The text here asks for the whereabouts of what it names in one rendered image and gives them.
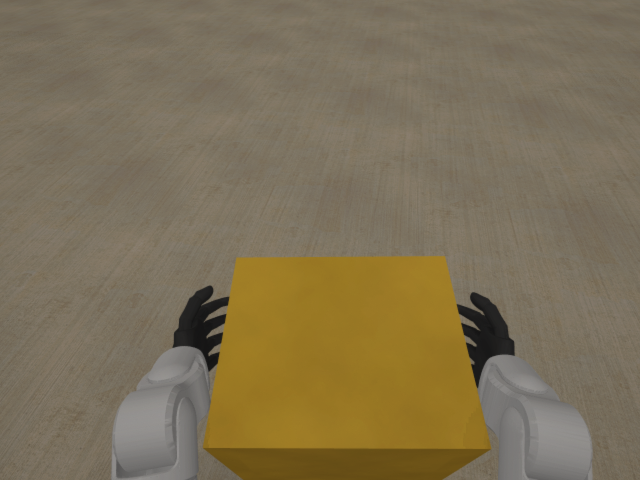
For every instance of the robot left forearm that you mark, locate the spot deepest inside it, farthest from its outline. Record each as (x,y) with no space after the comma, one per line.
(154,434)

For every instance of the left robot hand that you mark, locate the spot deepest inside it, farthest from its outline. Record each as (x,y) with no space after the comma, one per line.
(193,330)

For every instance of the right robot hand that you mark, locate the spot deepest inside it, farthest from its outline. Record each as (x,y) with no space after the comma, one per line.
(491,339)

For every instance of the robot right forearm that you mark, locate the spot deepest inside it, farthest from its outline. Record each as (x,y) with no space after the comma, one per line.
(540,438)

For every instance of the carton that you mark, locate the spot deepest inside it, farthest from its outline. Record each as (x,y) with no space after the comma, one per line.
(344,368)

